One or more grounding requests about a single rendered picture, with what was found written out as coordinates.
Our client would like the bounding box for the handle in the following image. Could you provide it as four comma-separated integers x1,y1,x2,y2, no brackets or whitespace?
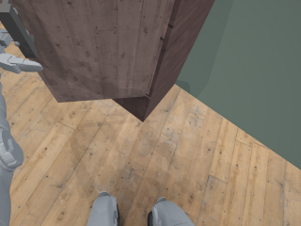
0,0,38,58

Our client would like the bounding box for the left robot forearm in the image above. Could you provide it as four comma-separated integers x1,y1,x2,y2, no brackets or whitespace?
0,73,10,132

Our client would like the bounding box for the robot left hand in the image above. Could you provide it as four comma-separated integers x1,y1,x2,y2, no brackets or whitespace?
0,8,43,74

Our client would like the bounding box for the robot left upper arm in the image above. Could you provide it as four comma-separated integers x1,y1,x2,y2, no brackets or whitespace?
0,128,24,226

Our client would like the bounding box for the robot left thigh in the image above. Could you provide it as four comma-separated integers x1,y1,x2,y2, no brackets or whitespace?
87,195,119,226

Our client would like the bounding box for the robot right shin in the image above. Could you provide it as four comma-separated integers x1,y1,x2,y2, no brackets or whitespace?
152,197,166,226

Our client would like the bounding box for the cupboard door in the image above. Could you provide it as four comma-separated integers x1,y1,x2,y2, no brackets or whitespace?
0,0,170,103

